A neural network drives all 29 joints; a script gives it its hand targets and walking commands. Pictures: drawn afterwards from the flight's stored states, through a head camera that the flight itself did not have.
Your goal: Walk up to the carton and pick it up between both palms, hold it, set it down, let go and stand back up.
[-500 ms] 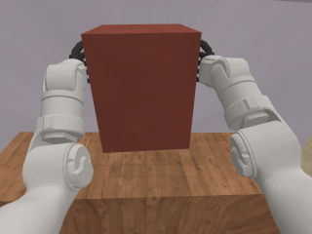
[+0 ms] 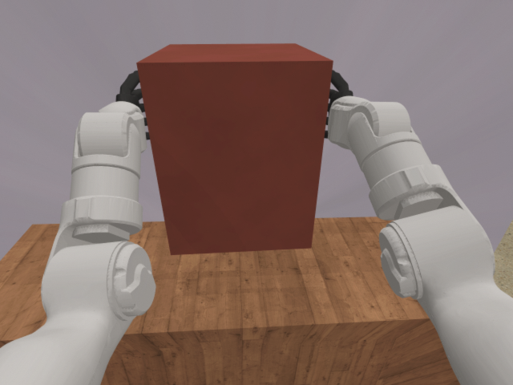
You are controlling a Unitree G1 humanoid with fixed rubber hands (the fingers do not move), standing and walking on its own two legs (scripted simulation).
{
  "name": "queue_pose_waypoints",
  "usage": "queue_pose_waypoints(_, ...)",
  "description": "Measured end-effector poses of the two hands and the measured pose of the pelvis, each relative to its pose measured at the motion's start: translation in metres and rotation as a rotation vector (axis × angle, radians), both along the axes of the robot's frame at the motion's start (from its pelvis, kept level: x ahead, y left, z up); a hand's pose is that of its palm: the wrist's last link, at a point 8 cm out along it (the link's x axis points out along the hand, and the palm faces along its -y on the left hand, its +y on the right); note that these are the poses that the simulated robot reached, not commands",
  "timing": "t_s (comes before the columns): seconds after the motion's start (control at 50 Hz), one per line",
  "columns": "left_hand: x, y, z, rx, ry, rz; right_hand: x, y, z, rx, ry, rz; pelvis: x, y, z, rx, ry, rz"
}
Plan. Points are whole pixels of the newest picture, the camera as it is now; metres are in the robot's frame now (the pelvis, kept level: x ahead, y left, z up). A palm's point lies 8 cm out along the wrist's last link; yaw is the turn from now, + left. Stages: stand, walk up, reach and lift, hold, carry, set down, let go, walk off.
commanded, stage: hold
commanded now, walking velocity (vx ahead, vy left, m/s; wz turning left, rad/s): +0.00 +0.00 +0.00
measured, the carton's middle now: (237, 141) +0.38 -0.01 +0.30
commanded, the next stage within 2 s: none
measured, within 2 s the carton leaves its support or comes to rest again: neither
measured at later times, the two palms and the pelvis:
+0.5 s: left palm (131, 123) +0.38 +0.14 +0.33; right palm (339, 116) +0.36 -0.15 +0.34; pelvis +0.00 -0.01 +0.00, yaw +0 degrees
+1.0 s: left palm (128, 123) +0.38 +0.14 +0.33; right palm (337, 119) +0.36 -0.15 +0.34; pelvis +0.00 +0.00 +0.00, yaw +0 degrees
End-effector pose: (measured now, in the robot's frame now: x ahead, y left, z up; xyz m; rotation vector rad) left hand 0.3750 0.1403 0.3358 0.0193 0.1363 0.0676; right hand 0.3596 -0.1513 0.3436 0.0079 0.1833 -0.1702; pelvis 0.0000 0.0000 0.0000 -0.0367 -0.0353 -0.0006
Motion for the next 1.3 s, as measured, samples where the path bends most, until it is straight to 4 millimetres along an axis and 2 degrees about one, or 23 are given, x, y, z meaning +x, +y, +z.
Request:
queue_pose_waypoints(0.42,0.003,0.000,-0.008,-0.019,0.020,-0.017,-0.001,0.000,-0.003,-0.017,0.023,-0.014,-0.003,-0.006,0.000,0.002,-0.003,0.005)
queue_pose_waypoints(0.62,0.003,0.001,-0.004,-0.016,0.001,-0.016,0.000,0.001,0.001,-0.010,0.005,-0.015,0.000,-0.004,0.000,0.001,-0.002,0.005)
queue_pose_waypoints(0.88,-0.001,0.003,-0.009,-0.001,0.020,-0.005,-0.002,0.003,-0.009,0.009,0.022,-0.004,-0.001,-0.003,0.000,0.001,-0.020,0.015)
queue_pose_waypoints(1.18,0.002,0.000,-0.002,-0.012,0.002,-0.012,-0.001,0.000,0.002,-0.005,0.007,-0.011,-0.001,-0.006,0.000,0.000,-0.002,0.009)
queue_pose_waypoints(1.3,0.003,-0.003,-0.004,-0.007,0.009,-0.016,-0.001,-0.002,-0.001,0.000,0.014,-0.015,0.001,-0.006,0.000,0.001,-0.008,0.012)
